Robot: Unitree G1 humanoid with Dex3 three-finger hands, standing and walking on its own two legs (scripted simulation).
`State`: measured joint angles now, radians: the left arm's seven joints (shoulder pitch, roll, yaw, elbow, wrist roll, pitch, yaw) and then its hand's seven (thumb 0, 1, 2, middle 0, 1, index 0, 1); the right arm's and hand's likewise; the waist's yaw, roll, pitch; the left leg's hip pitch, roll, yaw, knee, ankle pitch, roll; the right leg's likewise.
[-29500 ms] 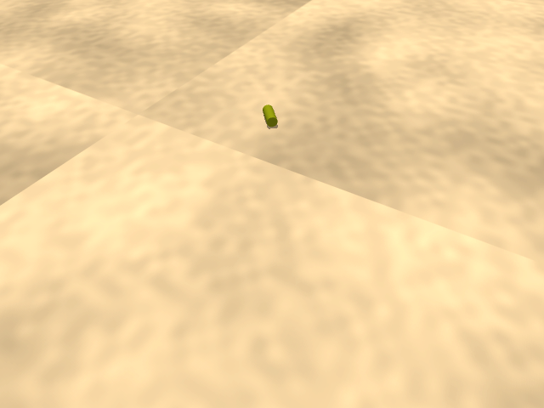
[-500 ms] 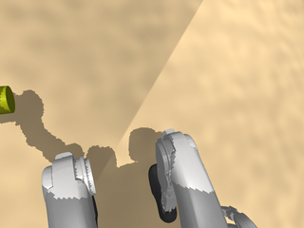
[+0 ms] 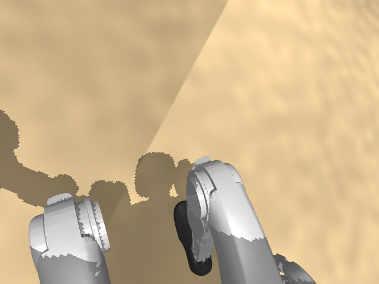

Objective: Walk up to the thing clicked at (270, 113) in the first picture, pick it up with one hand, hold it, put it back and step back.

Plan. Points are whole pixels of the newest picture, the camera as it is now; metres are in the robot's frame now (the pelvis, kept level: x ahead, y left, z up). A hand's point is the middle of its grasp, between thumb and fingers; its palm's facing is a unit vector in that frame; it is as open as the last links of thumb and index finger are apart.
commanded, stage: rest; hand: left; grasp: from above
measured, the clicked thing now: out of the picture +0.45 +0.38 -0.23
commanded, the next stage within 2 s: open in 1.00 s
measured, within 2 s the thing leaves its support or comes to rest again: rests again in 0.64 s
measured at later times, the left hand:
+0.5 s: hand out of the picture +0.44 +0.37 -0.22, palm faces -0.47 -0.12 -0.88, open 9.3 cm
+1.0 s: hand out of the picture +0.44 +0.37 -0.23, palm faces -0.47 -0.12 -0.87, open 9.4 cm
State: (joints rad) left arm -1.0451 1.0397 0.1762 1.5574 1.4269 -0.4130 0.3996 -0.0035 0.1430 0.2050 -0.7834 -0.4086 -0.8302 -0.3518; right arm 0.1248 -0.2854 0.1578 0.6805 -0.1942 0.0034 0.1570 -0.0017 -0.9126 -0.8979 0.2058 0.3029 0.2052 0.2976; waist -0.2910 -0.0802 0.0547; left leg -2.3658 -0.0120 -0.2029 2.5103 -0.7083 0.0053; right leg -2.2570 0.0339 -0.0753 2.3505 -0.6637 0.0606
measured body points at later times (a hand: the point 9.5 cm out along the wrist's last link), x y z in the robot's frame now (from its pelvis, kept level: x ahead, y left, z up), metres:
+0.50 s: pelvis +0.00 +0.00 -0.01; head +0.26 +0.14 +0.33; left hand +0.46 +0.37 -0.17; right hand +0.07 -0.27 -0.06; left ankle +0.06 +0.12 -0.28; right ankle +0.11 -0.14 -0.28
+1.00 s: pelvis +0.00 +0.01 -0.01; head +0.27 +0.14 +0.33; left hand +0.46 +0.37 -0.18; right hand +0.07 -0.26 -0.06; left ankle +0.06 +0.12 -0.28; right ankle +0.11 -0.14 -0.28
